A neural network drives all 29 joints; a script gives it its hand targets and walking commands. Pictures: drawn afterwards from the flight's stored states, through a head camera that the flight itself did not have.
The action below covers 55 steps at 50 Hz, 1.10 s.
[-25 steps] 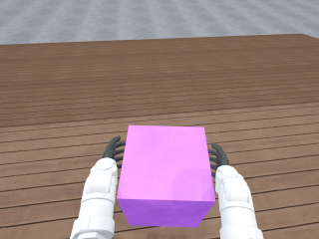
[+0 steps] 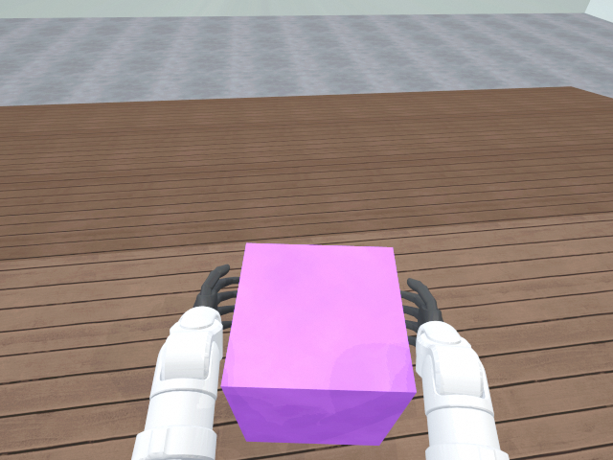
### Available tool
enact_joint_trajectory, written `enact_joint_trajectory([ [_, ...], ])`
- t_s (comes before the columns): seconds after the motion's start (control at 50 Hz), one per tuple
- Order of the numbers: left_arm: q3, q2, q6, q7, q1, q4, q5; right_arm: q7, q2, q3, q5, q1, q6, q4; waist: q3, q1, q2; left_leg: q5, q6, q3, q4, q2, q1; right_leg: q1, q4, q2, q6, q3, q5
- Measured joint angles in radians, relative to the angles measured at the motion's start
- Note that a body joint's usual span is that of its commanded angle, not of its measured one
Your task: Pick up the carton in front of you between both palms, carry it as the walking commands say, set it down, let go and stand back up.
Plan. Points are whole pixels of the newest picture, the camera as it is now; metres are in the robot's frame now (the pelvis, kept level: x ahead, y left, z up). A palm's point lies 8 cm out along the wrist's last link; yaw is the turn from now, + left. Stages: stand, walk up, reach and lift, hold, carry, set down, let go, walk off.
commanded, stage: hold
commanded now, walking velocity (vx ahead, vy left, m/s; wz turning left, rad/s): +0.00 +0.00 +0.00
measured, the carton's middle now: (315, 349) +0.29 +0.00 -0.03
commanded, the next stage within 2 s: carry in 0.90 s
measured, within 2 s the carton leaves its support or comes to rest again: neither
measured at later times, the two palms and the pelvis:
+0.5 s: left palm (208, 319) +0.28 +0.15 +0.05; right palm (429, 331) +0.28 -0.15 +0.05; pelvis -0.01 +0.00 +0.00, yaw +0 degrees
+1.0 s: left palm (206, 314) +0.29 +0.16 +0.05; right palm (425, 327) +0.29 -0.14 +0.05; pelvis +0.01 +0.00 +0.00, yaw +2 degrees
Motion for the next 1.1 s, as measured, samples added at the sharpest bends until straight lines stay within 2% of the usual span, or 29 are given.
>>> enact_joint_trajectory([
  [0.38,0.061,-0.016,0.000,-0.015,-0.064,0.048,0.034,0.010,0.016,-0.055,-0.024,-0.068,0.003,0.051,0.025,0.000,0.000,-0.008,-0.004,-0.007,0.043,0.002,-0.022,-0.018,0.038,0.005,-0.003,-0.006,-0.006],
  [0.88,0.003,-0.001,0.019,-0.005,-0.006,-0.001,0.013,0.003,0.001,-0.001,-0.007,-0.006,0.018,0.000,0.014,0.000,0.000,-0.003,-0.001,-0.003,0.003,0.001,0.005,0.008,-0.002,0.002,-0.001,-0.002,-0.001],
  [0.94,-0.004,0.000,0.027,0.002,-0.002,-0.007,0.000,0.000,0.000,-0.002,0.003,0.001,0.024,-0.007,-0.039,-0.004,-0.001,-0.050,-0.002,-0.007,0.078,-0.001,-0.079,-0.068,0.060,0.003,0.002,-0.010,-0.042],
  [1.0,-0.031,0.004,0.047,0.013,0.015,-0.043,-0.015,-0.007,-0.005,0.006,0.026,0.024,0.039,-0.046,-0.094,-0.014,-0.004,-0.195,-0.002,0.011,0.170,0.012,-0.167,-0.128,0.102,-0.001,-0.002,-0.029,-0.130],
  [1.06,-0.059,0.006,0.080,0.028,0.027,-0.120,-0.038,-0.018,-0.014,0.018,0.063,0.037,0.067,-0.121,-0.125,-0.024,-0.018,-0.169,-0.001,0.075,0.185,0.022,-0.218,-0.172,0.125,-0.021,-0.003,-0.046,-0.079],
  [1.1,-0.067,0.011,0.120,0.040,0.053,-0.190,-0.057,-0.029,-0.012,0.034,0.088,0.042,0.100,-0.162,-0.145,-0.018,-0.034,-0.099,0.014,0.094,0.160,0.008,-0.214,-0.202,0.183,-0.039,-0.001,-0.038,-0.146],
])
